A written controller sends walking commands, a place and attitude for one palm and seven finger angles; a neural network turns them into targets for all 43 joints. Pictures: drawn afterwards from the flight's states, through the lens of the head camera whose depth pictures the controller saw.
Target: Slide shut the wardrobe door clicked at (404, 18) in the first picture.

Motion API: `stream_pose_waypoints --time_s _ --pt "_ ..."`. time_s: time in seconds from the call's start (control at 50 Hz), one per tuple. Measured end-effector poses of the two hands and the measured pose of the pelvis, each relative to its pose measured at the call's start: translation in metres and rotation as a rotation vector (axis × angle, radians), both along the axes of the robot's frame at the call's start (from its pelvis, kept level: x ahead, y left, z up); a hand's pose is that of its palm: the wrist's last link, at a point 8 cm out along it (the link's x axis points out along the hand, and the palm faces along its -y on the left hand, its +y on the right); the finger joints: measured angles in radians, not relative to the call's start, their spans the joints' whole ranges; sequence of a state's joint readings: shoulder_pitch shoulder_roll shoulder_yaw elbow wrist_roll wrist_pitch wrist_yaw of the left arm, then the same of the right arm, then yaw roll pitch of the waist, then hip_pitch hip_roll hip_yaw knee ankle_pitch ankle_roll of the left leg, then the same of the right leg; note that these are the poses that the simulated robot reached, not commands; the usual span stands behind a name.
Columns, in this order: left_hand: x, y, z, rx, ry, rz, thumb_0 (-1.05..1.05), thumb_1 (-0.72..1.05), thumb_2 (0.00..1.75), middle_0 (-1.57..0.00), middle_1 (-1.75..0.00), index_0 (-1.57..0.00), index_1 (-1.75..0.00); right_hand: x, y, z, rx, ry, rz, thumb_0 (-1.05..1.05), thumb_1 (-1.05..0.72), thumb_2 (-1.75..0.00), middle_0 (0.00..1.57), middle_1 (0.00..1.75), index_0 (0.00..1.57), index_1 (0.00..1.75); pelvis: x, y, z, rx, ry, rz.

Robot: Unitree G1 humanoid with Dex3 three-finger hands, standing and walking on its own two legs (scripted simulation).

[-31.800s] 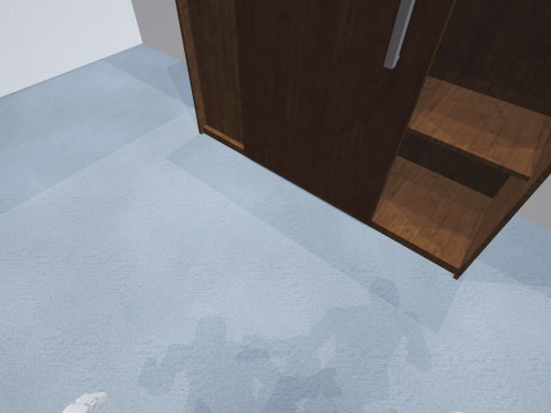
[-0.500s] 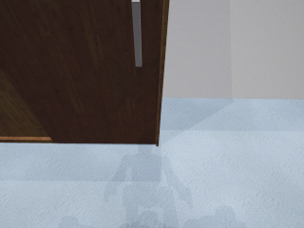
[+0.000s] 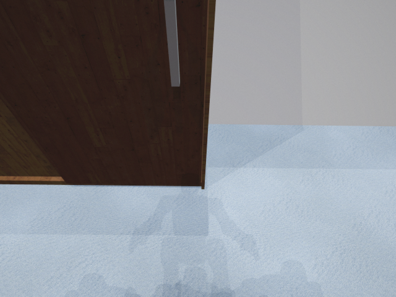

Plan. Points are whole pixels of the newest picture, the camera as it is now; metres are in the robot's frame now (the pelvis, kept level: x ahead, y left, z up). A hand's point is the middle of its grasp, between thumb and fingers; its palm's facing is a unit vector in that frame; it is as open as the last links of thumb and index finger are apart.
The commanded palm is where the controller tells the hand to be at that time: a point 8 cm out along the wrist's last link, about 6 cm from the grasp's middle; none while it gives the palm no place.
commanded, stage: look to check the result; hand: left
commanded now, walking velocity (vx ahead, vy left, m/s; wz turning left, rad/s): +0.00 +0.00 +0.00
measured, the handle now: (173, 43) +0.77 +0.11 +0.13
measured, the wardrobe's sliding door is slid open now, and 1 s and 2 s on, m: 0.00 0.00 0.00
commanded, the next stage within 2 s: take the last steps up to it in 0.24 s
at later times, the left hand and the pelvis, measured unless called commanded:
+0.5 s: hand out of the picture +0.10 +0.22 -0.16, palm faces -0.03 -0.95 -0.30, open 7.4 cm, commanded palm none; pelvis +0.02 -0.01 +0.00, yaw -1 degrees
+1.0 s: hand out of the picture +0.16 +0.16 -0.20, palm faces +0.07 -0.98 -0.19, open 7.3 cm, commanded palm none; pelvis +0.11 -0.03 -0.03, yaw +2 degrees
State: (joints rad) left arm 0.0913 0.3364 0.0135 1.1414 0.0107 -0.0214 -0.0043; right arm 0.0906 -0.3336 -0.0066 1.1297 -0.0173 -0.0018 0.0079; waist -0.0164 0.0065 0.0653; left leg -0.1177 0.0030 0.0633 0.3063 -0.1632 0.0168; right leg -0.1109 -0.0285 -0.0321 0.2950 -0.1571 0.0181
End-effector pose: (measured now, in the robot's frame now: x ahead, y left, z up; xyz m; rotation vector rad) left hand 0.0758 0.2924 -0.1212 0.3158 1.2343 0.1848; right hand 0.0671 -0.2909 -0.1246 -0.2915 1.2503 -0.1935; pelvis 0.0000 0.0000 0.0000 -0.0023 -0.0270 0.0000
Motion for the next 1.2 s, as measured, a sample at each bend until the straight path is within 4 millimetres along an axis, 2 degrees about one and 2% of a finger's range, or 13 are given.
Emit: stream_pose_waypoints --time_s 0.24,0.46,0.56,0.78,0.84,0.92,0.96,1.0,1.04,1.14,1.2 --pt "0.013 -0.015 -0.001 -0.019 -0.01 -0.009 0.0 0.9 0.89 -0.2 -0.3 -0.21 -0.29 0.01 0.0 -0.001 0.014 -0.009 0.001 0.0 -0.9 -0.89 0.2 0.3 0.2 0.3 0.008 -0.006 0.001 0.001 0.002 -0.004" --pt "0.018 -0.025 -0.004 -0.027 -0.008 -0.004 0.0 0.9 0.89 -0.2 -0.3 -0.21 -0.29 0.01 0.0 -0.004 0.018 0.003 -0.011 0.0 -0.9 -0.89 0.2 0.3 0.2 0.3 0.015 -0.01 0.0 0.001 0.005 -0.008" --pt "0.008 -0.04 -0.015 -0.064 0.041 0.01 0.0 0.9 0.89 -0.2 -0.3 -0.21 -0.29 -0.002 0.015 -0.015 0.06 0.049 -0.028 0.0 -0.9 -0.89 0.2 0.3 0.2 0.3 0.026 -0.011 -0.004 0.0 0.005 -0.017" --pt "-0.027 -0.071 -0.05 -0.17 0.22 0.096 0.0 0.9 0.89 -0.2 -0.3 -0.21 -0.29 -0.032 0.067 -0.039 0.142 0.178 -0.119 0.0 -0.9 -0.89 0.2 0.3 0.2 0.3 0.067 -0.007 -0.021 0.001 -0.004 -0.032" --pt "-0.012 -0.079 -0.047 -0.172 0.246 0.079 0.01 0.9 0.89 -0.2 -0.3 -0.2 -0.29 -0.049 0.076 -0.038 0.16 0.214 -0.161 0.0 -0.9 -0.89 0.2 0.3 0.2 0.3 0.077 -0.011 -0.019 -0.003 -0.008 -0.029" --pt "0.037 -0.088 -0.04 -0.172 0.147 0.072 0.01 0.91 0.89 -0.2 -0.3 -0.2 -0.29 -0.076 0.077 -0.034 0.192 0.355 -0.18 0.0 -0.9 -0.89 0.2 0.3 0.2 0.3 0.095 -0.021 -0.018 -0.023 -0.003 -0.004" --pt "0.06 -0.088 -0.046 -0.158 0.063 0.08 0.01 0.92 0.89 -0.2 -0.3 -0.21 -0.29 -0.082 0.071 -0.038 0.202 0.42 -0.185 0.0 -0.9 -0.89 0.2 0.3 0.2 0.3 0.106 -0.03 -0.027 -0.006 0.003 0.018" --pt "0.072 -0.089 -0.05 -0.147 0.018 0.109 0.01 0.92 0.89 -0.2 -0.3 -0.21 -0.29 -0.075 0.06 -0.039 0.191 0.459 -0.178 0.0 -0.9 -0.89 0.2 0.3 0.2 0.3 0.115 -0.034 -0.031 -0.018 -0.008 0.037" --pt "0.077 -0.091 -0.05 -0.146 0.023 0.122 0.01 0.92 0.89 -0.2 -0.3 -0.21 -0.29 -0.05 0.048 -0.037 0.163 0.437 -0.172 0.0 -0.9 -0.89 0.2 0.3 0.2 0.3 0.125 -0.035 -0.028 -0.027 -0.005 0.045" --pt "0.087 -0.096 -0.056 -0.195 0.106 0.104 0.0 0.91 0.89 -0.2 -0.3 -0.2 -0.29 0.045 0.031 -0.024 0.089 0.213 -0.134 0.01 -0.91 -0.89 0.2 0.3 0.2 0.3 0.153 -0.028 -0.02 -0.02 0.018 0.033" --pt "0.102 -0.093 -0.065 -0.22 0.144 0.103 0.01 0.91 0.89 -0.2 -0.3 -0.2 -0.29 0.09 0.031 -0.028 0.058 0.096 -0.106 0.0 -0.91 -0.89 0.2 0.3 0.19 0.3 0.172 -0.019 -0.028 -0.029 0.023 0.013"
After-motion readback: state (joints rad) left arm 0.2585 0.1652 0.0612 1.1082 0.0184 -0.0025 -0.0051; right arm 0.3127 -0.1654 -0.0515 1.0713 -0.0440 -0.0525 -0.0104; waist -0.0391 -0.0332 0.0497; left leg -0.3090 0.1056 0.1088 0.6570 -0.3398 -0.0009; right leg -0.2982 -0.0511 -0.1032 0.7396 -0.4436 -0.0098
